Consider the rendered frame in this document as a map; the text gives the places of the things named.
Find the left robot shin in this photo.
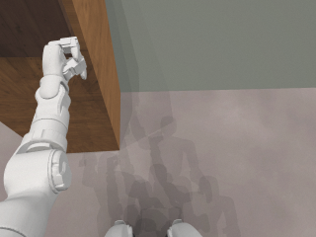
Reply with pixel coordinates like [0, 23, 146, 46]
[114, 220, 126, 226]

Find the cabinet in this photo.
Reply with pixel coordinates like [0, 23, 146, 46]
[0, 0, 120, 154]

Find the left robot forearm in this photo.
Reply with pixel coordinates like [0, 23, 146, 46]
[3, 75, 71, 194]

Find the left robot hand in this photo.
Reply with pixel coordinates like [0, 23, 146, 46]
[42, 37, 87, 84]

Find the drawer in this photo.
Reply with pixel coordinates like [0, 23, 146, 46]
[0, 0, 81, 57]

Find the robot left upper arm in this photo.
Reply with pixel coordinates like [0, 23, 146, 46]
[0, 149, 72, 237]

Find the robot left thigh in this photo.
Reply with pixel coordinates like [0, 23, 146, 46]
[105, 224, 133, 237]

